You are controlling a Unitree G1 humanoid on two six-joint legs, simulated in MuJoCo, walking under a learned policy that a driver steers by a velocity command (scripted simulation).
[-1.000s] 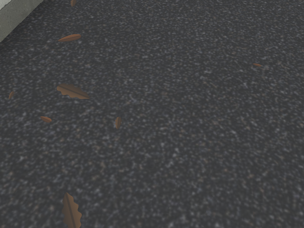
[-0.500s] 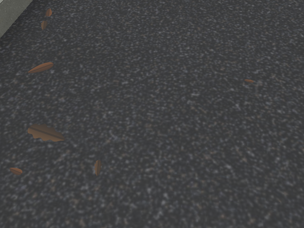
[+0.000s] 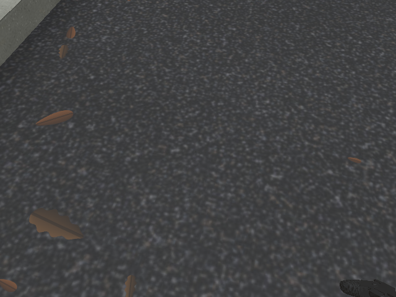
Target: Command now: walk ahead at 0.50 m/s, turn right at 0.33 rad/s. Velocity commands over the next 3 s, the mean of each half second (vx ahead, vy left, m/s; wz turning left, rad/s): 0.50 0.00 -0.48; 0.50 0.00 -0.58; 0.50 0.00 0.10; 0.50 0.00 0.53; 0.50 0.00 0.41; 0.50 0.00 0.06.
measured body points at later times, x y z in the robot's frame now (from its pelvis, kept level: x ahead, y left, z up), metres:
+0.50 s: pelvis +0.26 -0.05 -0.01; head +0.29 -0.07 +0.44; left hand +0.52 +0.14 -0.09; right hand +0.20 -0.34 -0.14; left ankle +0.11 +0.12 -0.71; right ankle +0.35 -0.16 -0.73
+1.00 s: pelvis +0.54 -0.13 +0.00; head +0.56 -0.15 +0.45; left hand +0.72 +0.11 -0.11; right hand +0.61 -0.46 -0.07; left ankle +0.70 -0.10 -0.73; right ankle +0.35 -0.16 -0.72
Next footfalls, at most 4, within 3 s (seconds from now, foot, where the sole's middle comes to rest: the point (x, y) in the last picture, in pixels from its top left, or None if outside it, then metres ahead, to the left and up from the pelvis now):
0.48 right None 0.38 -0.17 -0.76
0.98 left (247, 220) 0.73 -0.12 -0.76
1.42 right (336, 218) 0.77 -0.45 -0.76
1.92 left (287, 140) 1.13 -0.29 -0.76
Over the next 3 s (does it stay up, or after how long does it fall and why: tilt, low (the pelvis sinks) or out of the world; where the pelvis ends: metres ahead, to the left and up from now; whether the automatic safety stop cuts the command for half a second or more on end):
stays up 1.55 -0.36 0.00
